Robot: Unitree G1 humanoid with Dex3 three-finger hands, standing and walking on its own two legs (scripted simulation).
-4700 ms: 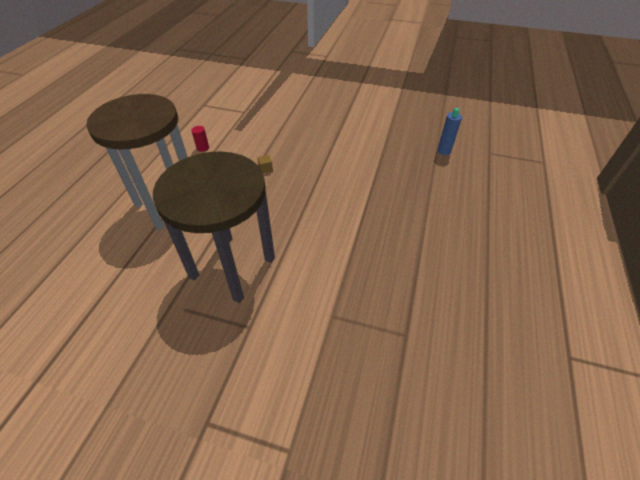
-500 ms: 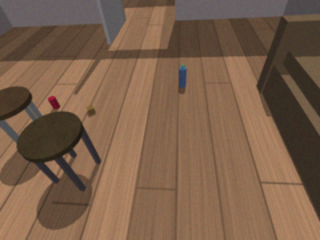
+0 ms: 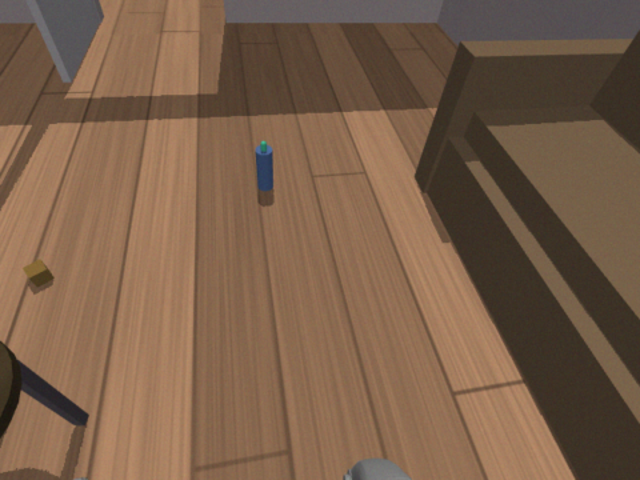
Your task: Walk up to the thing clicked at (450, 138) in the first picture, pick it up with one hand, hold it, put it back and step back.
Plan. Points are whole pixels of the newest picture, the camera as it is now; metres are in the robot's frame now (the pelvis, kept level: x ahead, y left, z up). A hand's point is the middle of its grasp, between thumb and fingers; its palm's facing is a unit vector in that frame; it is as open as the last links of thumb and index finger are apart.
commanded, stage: walk up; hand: left
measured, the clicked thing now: (264, 165) +1.43 +0.13 -0.65
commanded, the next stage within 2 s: none
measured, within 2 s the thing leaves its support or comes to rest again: neither
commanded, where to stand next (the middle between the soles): +1.08 -0.06 m, yaw -4 degrees
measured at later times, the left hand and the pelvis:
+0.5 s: hand (178, 344) +0.34 +0.21 -0.13, palm faces -0.09 -0.93 -0.37, open 7.4 cm; pelvis +0.26 -0.05 +0.00, yaw -5 degrees
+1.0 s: hand (174, 237) +0.59 +0.26 -0.15, palm faces -0.13 -0.93 -0.34, open 7.4 cm; pelvis +0.50 -0.01 +0.00, yaw -5 degrees
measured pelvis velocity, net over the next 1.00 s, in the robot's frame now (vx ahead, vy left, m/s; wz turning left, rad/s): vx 0.50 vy -0.01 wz -0.09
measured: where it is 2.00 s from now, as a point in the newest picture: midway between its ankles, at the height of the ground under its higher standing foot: (309, 283)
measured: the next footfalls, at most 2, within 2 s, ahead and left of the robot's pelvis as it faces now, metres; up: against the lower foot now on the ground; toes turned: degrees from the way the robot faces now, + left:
right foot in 0.22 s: +0.30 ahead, -0.16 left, +0.00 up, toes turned -6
left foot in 0.70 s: +0.54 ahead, +0.10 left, +0.00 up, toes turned +1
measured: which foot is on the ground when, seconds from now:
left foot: down 0.00-0.26, up 0.28-0.68, down 0.70-1.00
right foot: up 0.00-0.20, down 0.22-0.74, up 0.76-1.00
